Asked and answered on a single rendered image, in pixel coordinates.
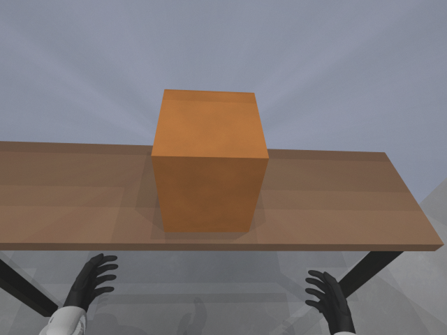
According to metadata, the left robot hand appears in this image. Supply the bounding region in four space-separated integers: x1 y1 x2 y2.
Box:
63 253 118 313

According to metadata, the table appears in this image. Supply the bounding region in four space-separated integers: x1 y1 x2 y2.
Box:
0 141 444 317

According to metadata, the robot left forearm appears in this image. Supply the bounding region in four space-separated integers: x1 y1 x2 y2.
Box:
39 306 87 335

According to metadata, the right robot hand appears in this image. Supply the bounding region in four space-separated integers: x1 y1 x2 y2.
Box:
305 270 356 335

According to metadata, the carton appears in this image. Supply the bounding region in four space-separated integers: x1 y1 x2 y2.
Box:
151 89 269 232

